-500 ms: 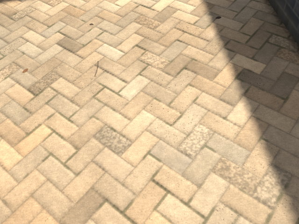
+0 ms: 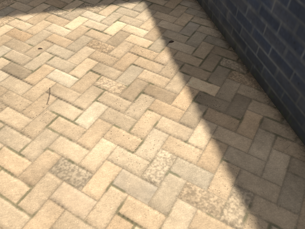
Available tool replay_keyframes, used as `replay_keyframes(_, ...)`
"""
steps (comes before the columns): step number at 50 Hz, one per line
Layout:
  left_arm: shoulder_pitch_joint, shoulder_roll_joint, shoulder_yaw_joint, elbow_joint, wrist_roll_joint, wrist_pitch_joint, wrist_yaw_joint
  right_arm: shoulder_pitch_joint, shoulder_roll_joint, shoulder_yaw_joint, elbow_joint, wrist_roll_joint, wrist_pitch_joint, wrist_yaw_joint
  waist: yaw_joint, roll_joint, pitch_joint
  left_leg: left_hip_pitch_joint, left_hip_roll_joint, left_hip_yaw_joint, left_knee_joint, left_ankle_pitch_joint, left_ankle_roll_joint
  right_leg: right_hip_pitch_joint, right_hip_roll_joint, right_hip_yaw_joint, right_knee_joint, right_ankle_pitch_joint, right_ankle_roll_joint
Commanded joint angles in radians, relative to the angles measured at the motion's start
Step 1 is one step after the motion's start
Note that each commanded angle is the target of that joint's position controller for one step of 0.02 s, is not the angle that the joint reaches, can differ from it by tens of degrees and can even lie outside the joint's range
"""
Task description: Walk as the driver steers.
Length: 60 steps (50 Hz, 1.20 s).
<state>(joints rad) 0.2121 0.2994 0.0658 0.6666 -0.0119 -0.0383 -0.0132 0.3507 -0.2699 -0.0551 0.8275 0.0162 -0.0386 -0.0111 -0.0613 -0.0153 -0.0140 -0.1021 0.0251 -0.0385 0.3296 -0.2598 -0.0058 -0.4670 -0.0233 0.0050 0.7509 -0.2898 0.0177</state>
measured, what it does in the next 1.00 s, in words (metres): walks ahead: right foot, then left foot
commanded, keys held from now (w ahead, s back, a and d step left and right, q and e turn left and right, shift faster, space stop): w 1.00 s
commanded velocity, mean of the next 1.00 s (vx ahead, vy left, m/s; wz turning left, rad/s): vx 0.47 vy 0.00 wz -0.02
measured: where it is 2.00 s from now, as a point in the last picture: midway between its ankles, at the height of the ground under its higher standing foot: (147, 118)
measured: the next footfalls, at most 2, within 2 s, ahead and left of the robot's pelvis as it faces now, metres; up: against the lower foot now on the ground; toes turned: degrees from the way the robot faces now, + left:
right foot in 0.10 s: +0.12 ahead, -0.14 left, +0.00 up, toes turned -1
left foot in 0.62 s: +0.47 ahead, +0.08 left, +0.00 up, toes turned +1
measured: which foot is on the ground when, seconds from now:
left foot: down 0.00-0.10, up 0.12-0.60, down 0.62-1.00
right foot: up 0.00-0.08, down 0.10-0.62, up 0.64-1.00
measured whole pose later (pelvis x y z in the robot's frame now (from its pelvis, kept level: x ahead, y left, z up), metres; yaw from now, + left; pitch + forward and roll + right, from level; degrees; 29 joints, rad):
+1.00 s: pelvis +0.50 -0.01 +0.00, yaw +0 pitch +1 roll +2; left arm 0.10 0.28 0.04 0.71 -0.01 -0.07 -0.01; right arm 0.35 -0.28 -0.05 0.85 0.01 -0.08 0.02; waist -0.08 -0.05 0.03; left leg -0.02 -0.08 0.04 0.22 -0.22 0.06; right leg -0.66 -0.12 0.05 0.65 0.06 0.02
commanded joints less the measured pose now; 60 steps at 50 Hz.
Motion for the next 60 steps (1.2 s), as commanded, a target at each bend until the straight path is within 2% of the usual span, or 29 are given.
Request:
replay_keyframes(1,-0.129,0.047,0.004,-0.107,-0.010,-0.033,-0.012,-0.039,-0.204,-0.047,-0.067,0.013,-0.015,0.008,-0.005,0.183,0.054,-0.091,0.199,-0.168,-0.146,-0.079,0.197,0.064,0.017,-0.047,-0.143,0.029,-0.009)
replay_keyframes(3,-0.050,0.066,0.014,-0.080,-0.014,-0.033,-0.012,-0.049,-0.201,-0.043,-0.065,0.020,-0.012,0.016,0.046,0.156,0.050,-0.157,0.204,-0.167,-0.101,-0.095,0.179,0.213,0.030,-0.058,-0.237,0.106,-0.033)
replay_keyframes(5,0.125,0.112,0.040,-0.032,-0.021,-0.029,0.004,-0.051,-0.137,-0.019,-0.062,0.003,-0.017,0.022,0.136,0.105,-0.009,-0.264,0.144,-0.097,0.091,-0.020,0.122,0.463,0.008,-0.012,-0.277,0.082,-0.073)
replay_keyframes(6,0.248,0.197,0.058,-0.022,0.000,-0.029,0.017,-0.071,-0.048,0.010,-0.097,-0.016,-0.027,0.026,0.180,-0.118,-0.092,-0.447,0.035,0.025,0.459,-0.090,0.045,0.652,-0.217,0.307,-0.378,-0.061,-0.155)
replay_keyframes(7,0.320,0.273,0.074,-0.009,0.011,-0.035,0.003,-0.077,-0.065,0.006,-0.142,0.005,-0.048,0.015,0.181,-0.310,-0.134,-0.646,-0.048,0.005,0.725,-0.295,0.023,0.690,-0.365,0.710,-0.531,-0.300,-0.283)
replay_keyframes(8,0.258,0.188,0.046,-0.013,0.009,-0.046,-0.005,-0.087,-0.156,-0.020,-0.134,0.022,-0.058,0.014,0.157,-0.194,-0.049,-0.723,0.020,-0.056,0.851,-0.253,0.040,0.628,-0.361,0.690,-0.550,-0.385,-0.284)
replay_keyframes(9,0.206,0.142,0.030,-0.020,0.009,-0.053,-0.008,-0.106,-0.169,-0.025,-0.130,0.028,-0.063,0.021,0.132,-0.160,0.022,-0.741,0.055,-0.050,0.861,-0.154,0.062,0.561,-0.318,0.573,-0.554,-0.332,-0.259)
replay_keyframes(10,0.161,0.121,0.022,-0.026,0.013,-0.055,-0.010,-0.113,-0.150,-0.023,-0.118,0.017,-0.064,0.022,0.113,-0.105,0.044,-0.725,0.080,-0.038,0.841,-0.074,0.064,0.511,-0.270,0.478,-0.565,-0.225,-0.242)
replay_keyframes(12,0.118,0.097,0.013,-0.025,0.016,-0.054,-0.010,-0.121,-0.123,-0.022,-0.112,0.000,-0.058,0.030,0.083,-0.090,0.067,-0.666,0.112,-0.032,0.775,0.030,0.052,0.431,-0.209,0.337,-0.596,-0.010,-0.221)
replay_keyframes(16,0.143,0.101,0.016,0.004,0.009,-0.060,0.000,-0.179,-0.086,-0.013,-0.125,-0.009,-0.041,0.034,0.080,-0.054,0.068,-0.674,0.101,0.001,0.629,0.170,0.004,0.419,-0.178,0.194,-0.626,0.261,-0.231)
replay_keyframes(20,0.184,0.123,0.020,0.043,0.003,-0.050,0.014,-0.325,-0.049,0.006,-0.169,-0.005,-0.050,0.046,0.121,-0.056,0.093,-0.598,0.063,0.035,0.362,0.339,-0.011,0.389,-0.153,0.098,-0.638,0.317,-0.212)
replay_keyframes(26,0.246,0.144,0.029,0.108,-0.010,-0.032,0.023,-0.448,-0.071,0.007,-0.223,0.003,-0.065,0.078,0.128,-0.049,0.123,-0.564,0.026,0.035,0.191,0.315,0.045,0.525,-0.224,0.091,-0.578,0.401,-0.194)
replay_keyframes(28,0.236,0.164,0.035,0.115,-0.008,-0.022,0.027,-0.398,-0.100,-0.005,-0.216,-0.001,-0.066,0.078,0.089,-0.075,0.071,-0.466,-0.013,0.064,0.180,0.235,0.076,0.577,-0.227,0.081,-0.487,0.646,-0.173)
replay_keyframes(30,0.212,0.166,0.031,0.113,0.000,-0.007,0.034,-0.163,-0.169,-0.042,-0.155,-0.003,-0.060,0.060,-0.038,-0.088,-0.096,-0.125,-0.063,0.111,0.167,0.228,0.132,0.531,-0.167,0.028,-0.191,0.928,-0.131)
replay_keyframes(31,0.227,0.129,0.013,0.091,0.019,-0.007,0.039,0.023,-0.232,-0.058,-0.120,-0.014,-0.054,0.046,-0.099,-0.003,-0.250,0.224,0.110,-0.081,0.226,0.257,0.194,0.298,-0.120,0.011,0.113,0.643,-0.100)
replay_keyframes(32,0.386,-0.025,-0.030,0.082,0.014,-0.027,0.022,0.073,-0.299,-0.070,-0.098,-0.018,-0.055,0.052,-0.002,0.287,-0.410,0.569,0.362,-0.615,0.122,-0.002,0.374,-0.107,0.087,0.046,0.486,-0.199,-0.030)
replay_keyframes(33,0.303,0.087,-0.009,0.098,-0.011,-0.049,0.017,0.073,-0.195,-0.047,-0.097,-0.002,-0.053,0.049,-0.061,0.212,-0.394,0.545,0.347,-0.729,-0.005,-0.146,0.351,-0.218,0.064,0.167,0.593,-0.280,-0.038)
replay_keyframes(34,0.180,0.137,0.007,0.058,-0.038,-0.061,0.012,-0.005,-0.165,-0.035,-0.102,-0.002,-0.051,0.042,-0.053,0.167,-0.206,0.400,0.315,-0.559,-0.030,-0.115,0.301,-0.291,0.011,0.133,0.600,-0.206,-0.045)
replay_keyframes(35,0.116,0.130,0.001,0.041,-0.032,-0.070,0.017,-0.072,-0.148,-0.029,-0.110,-0.008,-0.050,0.038,-0.021,0.067,-0.115,0.239,0.280,-0.442,-0.051,-0.013,0.273,-0.262,-0.043,0.101,0.546,-0.112,-0.049)
replay_keyframes(36,0.084,0.122,0.006,0.038,-0.011,-0.069,0.020,-0.117,-0.127,-0.023,-0.114,-0.018,-0.052,0.040,0.011,0.038,-0.048,0.105,0.242,-0.356,-0.076,0.102,0.262,-0.224,-0.074,0.086,0.483,-0.057,-0.044)
replay_keyframes(37,0.108,0.112,0.008,0.044,-0.005,-0.060,0.019,-0.138,-0.107,-0.017,-0.116,-0.032,-0.057,0.041,0.050,0.062,-0.038,0.024,0.214,-0.300,-0.104,0.166,0.256,-0.158,-0.101,0.094,0.452,-0.019,-0.043)
replay_keyframes(41,0.106,0.057,-0.003,0.043,0.006,-0.025,0.025,-0.137,-0.125,-0.023,-0.085,-0.015,-0.077,0.042,0.086,0.076,0.014,-0.110,0.190,-0.173,-0.199,0.252,0.280,-0.132,-0.128,0.070,0.322,0.043,-0.006)
replay_keyframes(47,-0.119,0.024,-0.020,-0.010,0.007,-0.045,0.008,-0.054,-0.170,-0.030,-0.044,-0.004,-0.062,0.022,0.010,0.054,0.066,-0.077,0.130,-0.033,-0.215,0.285,0.221,-0.132,-0.093,0.020,-0.072,0.383,0.005)
replay_keyframes(51,-0.233,0.035,-0.020,-0.050,-0.006,-0.055,-0.015,0.026,-0.189,-0.033,-0.004,0.004,-0.041,0.020,-0.032,0.059,0.086,0.052,0.185,-0.053,-0.171,0.272,0.214,-0.154,-0.065,0.014,-0.191,0.378,-0.014)
replay_keyframes(55,-0.197,0.076,-0.006,-0.055,-0.003,-0.061,-0.031,0.023,-0.211,-0.042,0.014,0.007,-0.017,0.010,0.021,0.091,0.049,0.173,0.228,-0.067,-0.046,0.475,0.178,-0.074,-0.027,-0.001,-0.253,0.222,-0.068)
replay_keyframes(57,0.057,0.151,0.034,0.018,0.004,-0.061,-0.018,0.001,-0.183,-0.028,0.004,-0.001,-0.008,0.005,0.150,0.071,-0.122,0.078,0.144,0.006,0.265,0.651,0.127,0.311,-0.007,-0.024,-0.271,0.249,-0.128)
replay_keyframes(58,0.200,0.245,0.057,0.037,0.024,-0.057,-0.010,0.064,-0.101,0.002,-0.031,-0.018,-0.020,0.006,0.164,-0.081,-0.292,-0.247,0.044,0.060,0.630,0.358,0.067,0.704,-0.247,0.297,-0.235,0.229,-0.245)
replay_keyframes(59,0.246,0.246,0.057,0.056,0.010,-0.052,-0.015,0.127,-0.042,0.022,-0.022,-0.015,-0.041,0.012,0.147,-0.266,-0.384,-0.521,-0.089,-0.014,0.861,-0.310,0.035,0.880,-0.373,0.677,-0.378,0.035,-0.338)
replay_keyframes(60,0.221,0.158,0.031,0.051,0.002,-0.051,-0.014,0.037,-0.150,-0.004,-0.031,0.011,-0.055,0.020,0.174,-0.169,-0.288,-0.634,-0.031,-0.089,0.953,-0.307,0.048,0.823,-0.344,0.645,-0.425,-0.074,-0.297)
